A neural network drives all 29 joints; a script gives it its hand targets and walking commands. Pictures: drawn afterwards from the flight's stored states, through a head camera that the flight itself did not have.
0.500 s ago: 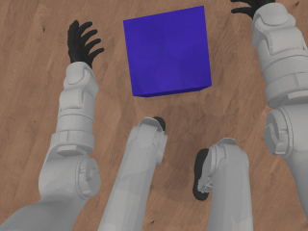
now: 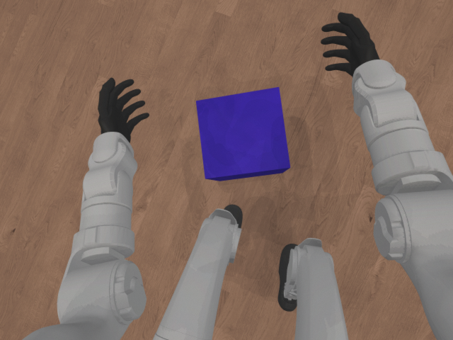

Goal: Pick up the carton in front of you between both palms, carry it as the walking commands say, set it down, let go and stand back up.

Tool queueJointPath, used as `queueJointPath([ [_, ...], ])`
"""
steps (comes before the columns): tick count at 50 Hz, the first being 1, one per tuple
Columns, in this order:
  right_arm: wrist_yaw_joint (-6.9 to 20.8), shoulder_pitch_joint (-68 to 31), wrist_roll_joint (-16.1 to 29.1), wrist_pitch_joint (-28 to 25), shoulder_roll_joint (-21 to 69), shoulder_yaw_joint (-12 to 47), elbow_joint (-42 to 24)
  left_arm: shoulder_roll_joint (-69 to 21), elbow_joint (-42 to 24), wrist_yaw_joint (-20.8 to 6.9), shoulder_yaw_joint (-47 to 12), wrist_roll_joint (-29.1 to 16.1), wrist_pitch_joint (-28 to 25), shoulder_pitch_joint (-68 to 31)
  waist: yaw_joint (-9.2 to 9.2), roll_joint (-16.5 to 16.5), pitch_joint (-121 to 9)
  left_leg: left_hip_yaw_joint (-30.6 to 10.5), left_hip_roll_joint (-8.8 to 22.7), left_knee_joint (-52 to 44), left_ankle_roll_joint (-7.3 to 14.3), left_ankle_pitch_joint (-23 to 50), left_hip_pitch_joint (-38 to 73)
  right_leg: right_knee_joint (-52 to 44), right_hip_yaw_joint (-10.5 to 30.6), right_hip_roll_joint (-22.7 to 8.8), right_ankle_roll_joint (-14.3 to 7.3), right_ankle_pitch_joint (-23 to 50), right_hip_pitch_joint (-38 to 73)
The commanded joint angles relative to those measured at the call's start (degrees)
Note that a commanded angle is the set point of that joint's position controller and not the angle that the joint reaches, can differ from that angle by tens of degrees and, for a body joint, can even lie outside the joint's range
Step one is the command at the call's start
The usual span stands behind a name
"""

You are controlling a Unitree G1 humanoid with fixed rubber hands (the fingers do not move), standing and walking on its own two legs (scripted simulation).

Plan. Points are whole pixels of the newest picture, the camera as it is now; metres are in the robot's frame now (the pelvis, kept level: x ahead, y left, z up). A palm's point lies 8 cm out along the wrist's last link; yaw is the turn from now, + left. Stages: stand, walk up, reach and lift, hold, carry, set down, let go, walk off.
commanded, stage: set down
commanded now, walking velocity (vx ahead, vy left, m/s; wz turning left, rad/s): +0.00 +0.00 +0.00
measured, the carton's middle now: (244, 141) +0.46 +0.11 -0.46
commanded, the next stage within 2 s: let go in 0.06 s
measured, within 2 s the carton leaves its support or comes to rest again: neither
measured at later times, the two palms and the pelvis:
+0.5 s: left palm (62, 163) +0.32 +0.27 +0.04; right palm (438, 153) +0.41 -0.13 +0.02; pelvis +0.05 +0.03 +0.13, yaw -2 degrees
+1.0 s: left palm (22, 228) +0.26 +0.24 +0.12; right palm out of the picture +0.30 -0.22 +0.11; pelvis +0.10 +0.00 +0.18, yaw +1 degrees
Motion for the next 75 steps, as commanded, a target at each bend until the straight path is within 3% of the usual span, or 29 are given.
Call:
queueJointPath([
  [1,0.3,-14.3,-0.4,-1.3,-3.8,-1.2,-5.5,6.4,-5.9,-0.3,0.9,0.7,-1.3,-6.4,3.75,-7.6,-52.4,6.6,-1.5,-6.7,-2.7,21.6,41.1,-13.9,-0.8,1.2,1.0,13.5,26.0],
  [8,-0.3,-5.9,-3.4,-3.1,-0.7,-4.5,-4.8,4.7,-5.1,-2.3,-0.1,3.3,-3.2,0.0,1.99,-5.7,-52.5,5.8,-1.0,-13.4,-2.4,25.1,49.8,-21.6,-0.2,0.9,1.2,18.1,31.7],
  [14,-4.5,11.3,-5.7,-5.3,6.0,-6.5,-13.9,6.1,-9.5,-6.0,-3.5,6.1,-5.5,13.8,-0.16,-3.8,-53.1,4.5,-1.2,-19.5,-1.0,29.1,62.1,-29.1,0.2,1.0,1.7,24.3,41.3],
  [19,-8.7,22.6,-5.6,-7.4,10.4,-6.5,-23.2,8.4,-11.4,-9.4,-8.2,6.6,-7.0,22.2,-2.06,-1.5,-40.9,3.4,-0.4,-25.9,0.3,22.3,71.1,-37.5,-0.3,0.5,2.2,16.3,45.1],
  [23,-9.8,32.3,-4.7,-9.1,11.7,-5.8,-26.2,9.4,-11.5,-10.8,-12.9,6.0,-8.1,30.8,-2.99,0.8,-29.9,1.8,0.4,-30.8,0.9,18.0,79.8,-42.9,-1.3,0.1,1.9,9.6,46.5],
  [26,-9.5,39.7,-4.0,-10.5,11.6,-5.4,-26.6,9.7,-12.5,-10.7,-16.1,5.3,-8.8,37.6,-3.46,3.0,-24.8,0.1,0.6,-34.0,0.8,18.6,86.5,-45.1,-1.6,0.1,1.3,9.1,48.7],
  [31,-7.4,51.0,-3.1,-12.7,9.3,-5.4,-25.8,9.9,-16.4,-9.5,-20.2,4.2,-9.5,48.1,-4.63,6.5,-19.5,-2.6,1.4,-37.7,0.0,26.5,99.0,-48.6,-1.7,0.4,0.1,11.7,52.3],
  [39,-4.4,63.8,-2.4,-14.0,7.4,-4.2,-26.1,11.1,-18.9,-8.3,-21.8,2.7,-9.5,53.9,-8.94,5.0,-9.6,-3.4,1.3,-43.0,-1.0,31.3,106.1,-56.1,-1.1,-0.6,0.0,17.0,64.4],
  [45,-2.1,71.2,-0.6,-13.4,5.9,-2.4,-28.8,12.2,-16.3,-8.1,-20.6,3.3,-9.0,56.4,-11.41,3.1,-4.0,-1.9,-0.1,-46.4,-0.5,29.4,106.1,-59.5,-0.1,-2.0,0.8,24.5,75.4],
  [50,0.0,76.1,1.3,-12.3,4.7,-0.6,-32.5,13.0,-14.8,-7.8,-19.4,4.2,-8.3,58.2,-11.96,2.3,-0.7,-0.7,-1.0,-48.5,0.0,28.2,106.6,-61.4,0.6,-2.9,1.5,32.1,82.1],
  [54,1.2,77.0,2.7,-11.0,4.2,0.5,-34.4,13.4,-13.9,-7.7,-18.7,4.8,-7.2,58.0,-11.97,2.0,3.3,0.1,-1.7,-49.8,0.4,23.9,106.2,-62.8,1.2,-3.7,1.9,33.4,84.1],
  [57,1.6,76.8,3.2,-10.1,3.9,1.1,-35.2,13.8,-13.7,-7.8,-18.3,5.4,-6.2,57.4,-11.94,1.6,6.2,0.6,-2.3,-49.9,0.5,20.9,107.2,-64.0,1.7,-4.5,1.8,31.7,83.2],
  [58,0.5,79.2,4.6,-11.7,4.5,1.1,-32.3,15.9,-16.7,-6.5,-17.3,7.2,-3.2,55.7,-11.64,3.2,4.2,1.3,-4.0,-48.4,0.2,18.4,103.5,-61.8,2.0,-4.7,2.1,37.9,87.2],
  [59,0.1,78.1,4.3,-11.8,4.1,1.6,-32.9,15.4,-15.3,-5.9,-18.0,7.0,-2.4,56.2,-12.29,1.3,4.8,1.2,-3.7,-48.5,0.5,16.6,102.0,-61.3,2.2,-5.0,2.5,39.7,87.5],
  [63,-0.5,76.4,4.0,-11.1,3.3,1.8,-32.8,15.2,-15.3,-5.4,-18.1,6.8,-1.0,55.4,-11.83,0.3,6.6,1.5,-3.8,-48.1,0.8,13.7,100.0,-61.3,2.5,-5.7,2.8,38.5,86.6],
  [70,-0.4,77.8,2.8,-8.9,3.2,0.6,-31.4,14.9,-17.0,-5.2,-19.0,6.4,1.2,53.7,-13.59,0.8,9.0,1.3,-3.2,-48.5,1.2,13.5,103.7,-62.3,1.2,-5.1,1.7,31.4,83.2],
  [75,0.2,77.5,2.5,-8.1,2.9,0.1,-32.3,14.2,-17.7,-5.0,-19.5,6.3,2.3,53.5,-13.87,2.0,8.5,0.9,-2.6,-48.6,1.2,13.7,105.1,-62.4,0.2,-4.3,0.7,26.8,83.3],
])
